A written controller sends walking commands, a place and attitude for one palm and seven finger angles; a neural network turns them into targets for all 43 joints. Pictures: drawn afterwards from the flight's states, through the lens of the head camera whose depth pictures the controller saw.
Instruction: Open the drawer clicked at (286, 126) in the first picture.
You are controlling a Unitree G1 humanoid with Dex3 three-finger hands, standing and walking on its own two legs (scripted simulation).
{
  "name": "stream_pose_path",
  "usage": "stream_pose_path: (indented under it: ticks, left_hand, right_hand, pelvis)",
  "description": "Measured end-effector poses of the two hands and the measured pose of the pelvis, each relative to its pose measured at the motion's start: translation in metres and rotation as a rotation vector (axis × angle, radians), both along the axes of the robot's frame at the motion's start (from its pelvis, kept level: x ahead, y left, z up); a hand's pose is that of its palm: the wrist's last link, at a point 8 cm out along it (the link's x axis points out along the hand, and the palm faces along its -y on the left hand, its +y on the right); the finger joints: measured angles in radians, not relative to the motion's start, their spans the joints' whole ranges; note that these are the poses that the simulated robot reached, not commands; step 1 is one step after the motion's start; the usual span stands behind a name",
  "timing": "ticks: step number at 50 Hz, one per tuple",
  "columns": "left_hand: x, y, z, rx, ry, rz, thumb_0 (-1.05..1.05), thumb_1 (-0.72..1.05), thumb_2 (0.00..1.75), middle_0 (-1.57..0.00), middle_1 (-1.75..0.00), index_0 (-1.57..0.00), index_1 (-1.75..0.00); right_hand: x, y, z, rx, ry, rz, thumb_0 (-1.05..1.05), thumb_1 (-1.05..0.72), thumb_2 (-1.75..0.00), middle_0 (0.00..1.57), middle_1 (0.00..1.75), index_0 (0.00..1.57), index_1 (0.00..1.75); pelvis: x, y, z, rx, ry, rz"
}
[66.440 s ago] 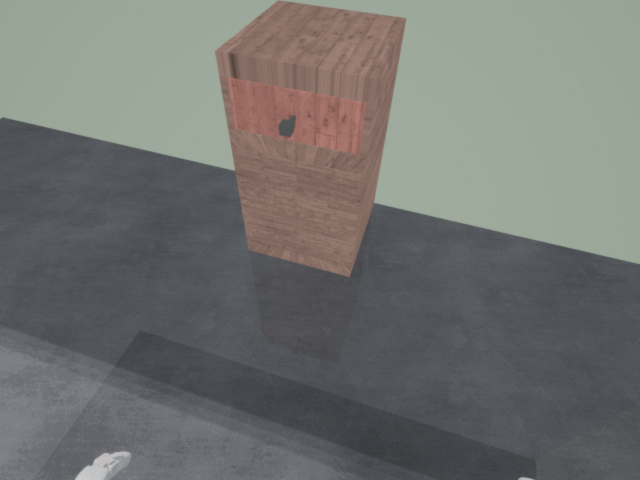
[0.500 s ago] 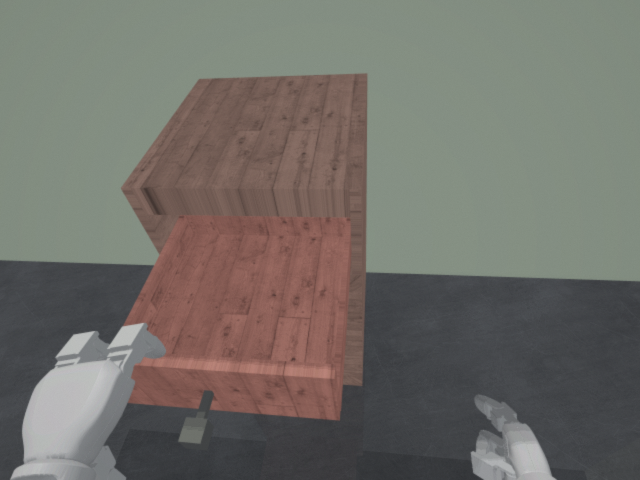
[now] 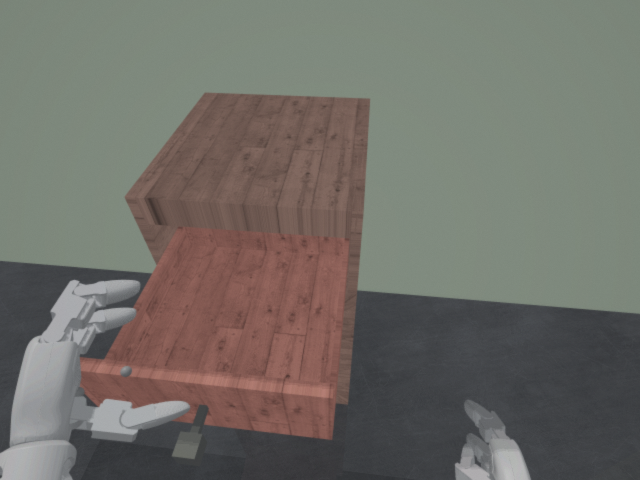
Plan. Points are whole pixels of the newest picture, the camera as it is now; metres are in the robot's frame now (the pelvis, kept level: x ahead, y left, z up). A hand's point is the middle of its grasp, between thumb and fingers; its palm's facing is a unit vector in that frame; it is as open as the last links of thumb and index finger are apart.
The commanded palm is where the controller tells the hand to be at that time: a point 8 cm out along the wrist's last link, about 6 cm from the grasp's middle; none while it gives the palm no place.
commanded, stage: draw the hand back to the body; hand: left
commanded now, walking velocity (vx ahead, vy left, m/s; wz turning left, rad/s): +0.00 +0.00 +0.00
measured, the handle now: (194, 434) +0.20 +0.21 -0.11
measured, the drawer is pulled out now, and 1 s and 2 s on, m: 0.30 0.30 0.30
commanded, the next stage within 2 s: step back with the hand held close in 0.68 s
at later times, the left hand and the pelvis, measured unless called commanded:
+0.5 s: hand (90, 356) +0.18 +0.23 +0.16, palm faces +0.41 -0.81 -0.42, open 8.4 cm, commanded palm +0.12 +0.27 +0.18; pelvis -0.01 -0.01 +0.01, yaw +0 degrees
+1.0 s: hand (97, 359) +0.18 +0.23 +0.15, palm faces +0.31 -0.80 -0.51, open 7.4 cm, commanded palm +0.11 +0.28 +0.18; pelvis -0.02 +0.00 +0.01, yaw -1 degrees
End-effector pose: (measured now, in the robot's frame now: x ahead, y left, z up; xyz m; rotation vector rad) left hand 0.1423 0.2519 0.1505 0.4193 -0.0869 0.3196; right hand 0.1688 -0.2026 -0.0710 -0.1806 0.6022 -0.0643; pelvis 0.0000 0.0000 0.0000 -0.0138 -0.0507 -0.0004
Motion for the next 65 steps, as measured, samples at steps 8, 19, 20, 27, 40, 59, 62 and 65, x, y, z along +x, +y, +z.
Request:
stream_pose_path:
  ticks: [8,19,20,27,40,59,62,65]
  left_hand:
    - [0.001,0.011,0.015,0.046,0.0,0.02,0.0,0.05,0.54,-0.27,-0.85,-0.27,-0.85]
    - [-0.007,0.014,0.027,0.068,-0.029,0.057,0.0,0.42,0.7,-0.24,-0.61,-0.25,-0.61]
    - [-0.007,0.015,0.029,0.073,-0.039,0.061,0.0,0.46,0.71,-0.24,-0.58,-0.25,-0.58]
    - [-0.007,0.014,0.028,0.057,-0.049,0.069,0.01,0.7,0.82,-0.22,-0.43,-0.23,-0.43]
    - [-0.012,0.011,0.029,0.067,-0.032,0.058,0.02,0.88,0.9,-0.21,-0.31,-0.22,-0.31]
    - [-0.01,0.026,0.028,0.186,0.028,-0.092,0.02,0.89,0.9,-0.21,-0.3,-0.22,-0.3]
    - [-0.019,0.033,0.032,0.193,-0.007,-0.076,0.02,0.89,0.9,-0.21,-0.3,-0.22,-0.3]
    - [-0.03,0.037,0.031,0.183,-0.033,-0.05,0.02,0.89,0.9,-0.21,-0.3,-0.22,-0.3]
  right_hand:
    - [0.005,-0.006,-0.003,0.016,0.02,-0.006,0.02,-0.9,-0.9,0.2,0.3,0.21,0.3]
    - [0.01,-0.019,0.001,-0.01,0.016,-0.01,0.02,-0.9,-0.9,0.2,0.3,0.21,0.3]
    - [0.011,-0.02,0.001,-0.009,0.014,-0.01,0.02,-0.9,-0.9,0.2,0.3,0.21,0.3]
    - [0.01,-0.021,0.003,0.002,0.008,-0.014,0.02,-0.9,-0.9,0.2,0.3,0.21,0.3]
    - [-0.001,-0.023,-0.001,0.003,0.031,-0.018,0.02,-0.9,-0.9,0.2,0.3,0.21,0.3]
    - [-0.03,-0.031,0.0,-0.058,0.142,-0.129,0.02,-0.9,-0.9,0.2,0.3,0.21,0.3]
    - [-0.032,-0.025,0.003,-0.058,0.121,-0.124,0.02,-0.9,-0.9,0.2,0.3,0.21,0.3]
    - [-0.035,-0.019,0.005,-0.053,0.096,-0.106,0.02,-0.9,-0.9,0.2,0.3,0.21,0.3]
  pelvis:
    - [-0.003,-0.002,0.004,0.003,0.013,-0.009]
    - [-0.004,-0.007,0.006,0.004,0.006,-0.003]
    - [-0.004,-0.007,0.006,0.003,0.004,-0.003]
    - [-0.007,-0.01,0.007,0.005,-0.001,-0.007]
    - [-0.01,-0.012,0.007,0.004,-0.006,-0.007]
    - [-0.033,0.01,0.004,0.008,0.094,-0.016]
    - [-0.039,0.012,0.002,0.011,0.089,-0.014]
    - [-0.047,0.012,0.0,0.014,0.085,-0.013]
